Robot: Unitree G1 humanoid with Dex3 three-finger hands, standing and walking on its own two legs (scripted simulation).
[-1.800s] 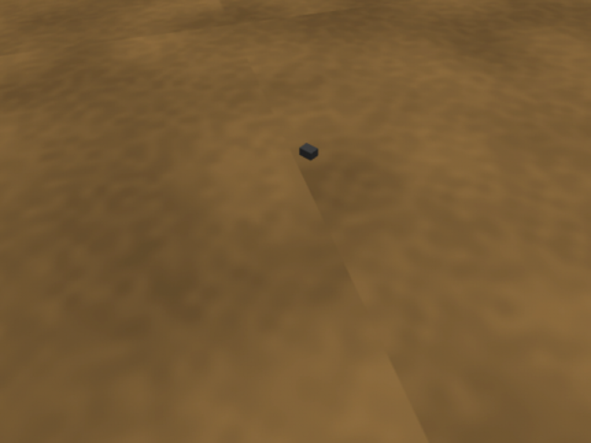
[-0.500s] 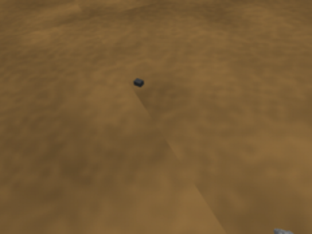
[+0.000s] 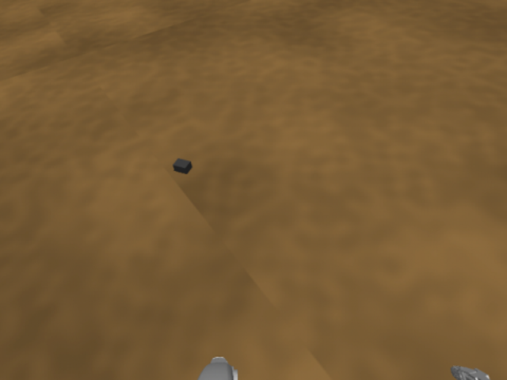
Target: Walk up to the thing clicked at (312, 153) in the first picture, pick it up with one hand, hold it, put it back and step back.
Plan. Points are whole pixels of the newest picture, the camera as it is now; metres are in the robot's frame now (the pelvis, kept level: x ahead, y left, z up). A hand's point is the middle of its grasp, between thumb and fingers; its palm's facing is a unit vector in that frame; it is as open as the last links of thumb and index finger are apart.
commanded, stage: walk up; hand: left
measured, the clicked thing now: (182, 166) +1.38 +0.54 -0.74
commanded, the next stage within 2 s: none
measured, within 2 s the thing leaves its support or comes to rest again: neither
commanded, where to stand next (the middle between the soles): +0.93 +0.49 m, yaw -21 degrees
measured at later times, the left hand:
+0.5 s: hand (117, 252) +0.42 +0.37 -0.12, palm faces -0.21 -0.86 -0.46, open 7.4 cm
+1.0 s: hand (79, 221) +0.53 +0.51 -0.14, palm faces -0.21 -0.82 -0.53, open 7.4 cm
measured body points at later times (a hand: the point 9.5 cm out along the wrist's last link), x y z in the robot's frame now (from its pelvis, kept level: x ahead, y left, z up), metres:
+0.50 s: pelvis +0.26 +0.11 +0.00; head +0.28 +0.07 +0.44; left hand +0.43 +0.41 -0.09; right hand +0.22 -0.21 -0.13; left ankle +0.19 +0.18 -0.73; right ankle +0.37 -0.01 -0.71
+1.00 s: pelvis +0.46 +0.20 -0.02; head +0.49 +0.18 +0.43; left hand +0.54 +0.55 -0.10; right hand +0.52 -0.16 -0.12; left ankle +0.57 +0.34 -0.73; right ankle +0.38 +0.01 -0.73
